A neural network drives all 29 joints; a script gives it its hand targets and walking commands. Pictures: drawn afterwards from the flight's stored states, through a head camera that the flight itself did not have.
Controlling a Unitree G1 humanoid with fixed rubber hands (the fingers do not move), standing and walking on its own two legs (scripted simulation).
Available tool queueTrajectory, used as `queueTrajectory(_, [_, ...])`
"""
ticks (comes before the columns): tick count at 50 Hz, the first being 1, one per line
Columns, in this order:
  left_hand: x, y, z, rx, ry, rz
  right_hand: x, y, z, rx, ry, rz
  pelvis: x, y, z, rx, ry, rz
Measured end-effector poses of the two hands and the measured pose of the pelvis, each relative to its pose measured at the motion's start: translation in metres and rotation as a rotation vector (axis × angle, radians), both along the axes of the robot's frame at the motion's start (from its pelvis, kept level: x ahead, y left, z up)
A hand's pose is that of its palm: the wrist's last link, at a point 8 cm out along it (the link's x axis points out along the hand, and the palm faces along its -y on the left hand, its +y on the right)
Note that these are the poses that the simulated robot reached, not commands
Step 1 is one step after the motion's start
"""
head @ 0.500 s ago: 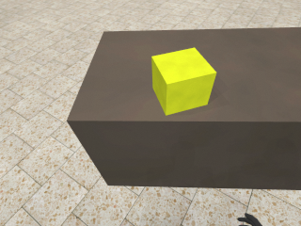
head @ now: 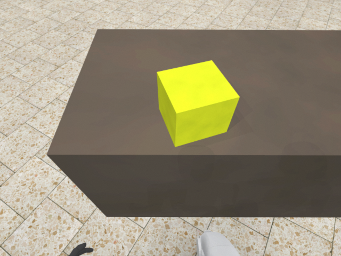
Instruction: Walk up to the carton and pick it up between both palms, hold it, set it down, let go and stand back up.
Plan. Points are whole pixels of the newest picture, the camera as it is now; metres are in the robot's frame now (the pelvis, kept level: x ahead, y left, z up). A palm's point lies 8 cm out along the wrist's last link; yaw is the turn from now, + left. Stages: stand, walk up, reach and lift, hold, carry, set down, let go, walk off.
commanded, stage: walk up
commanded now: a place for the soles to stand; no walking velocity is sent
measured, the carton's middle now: (193, 103) +0.51 -0.06 +0.02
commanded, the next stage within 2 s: none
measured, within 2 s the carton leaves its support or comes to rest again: neither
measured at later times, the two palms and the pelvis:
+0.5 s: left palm out of the picture +0.11 +0.23 -0.10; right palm (299, 239) +0.16 -0.31 -0.13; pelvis +0.04 -0.05 -0.02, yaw +3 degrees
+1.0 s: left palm out of the picture +0.13 +0.25 -0.09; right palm (287, 245) +0.14 -0.26 -0.10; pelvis +0.02 -0.01 +0.00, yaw -1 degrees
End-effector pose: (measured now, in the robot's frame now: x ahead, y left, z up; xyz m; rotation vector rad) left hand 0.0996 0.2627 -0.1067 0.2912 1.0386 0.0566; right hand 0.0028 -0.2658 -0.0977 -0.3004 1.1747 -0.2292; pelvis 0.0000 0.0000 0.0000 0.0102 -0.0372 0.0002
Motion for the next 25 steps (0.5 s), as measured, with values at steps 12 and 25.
queueTrajectory(12, [0.066, -0.067, -0.003, 0.035, -0.107, 0.030, 0.083, -0.064, -0.044, 0.038, -0.005, 0.050, 0.042, -0.054, -0.025, -0.003, -0.051, 0.027])
queueTrajectory(25, [0.008, -0.030, 0.005, 0.117, -0.040, 0.156, 0.155, -0.046, -0.030, 0.075, -0.122, 0.150, 0.042, -0.049, -0.018, -0.004, -0.033, 0.052])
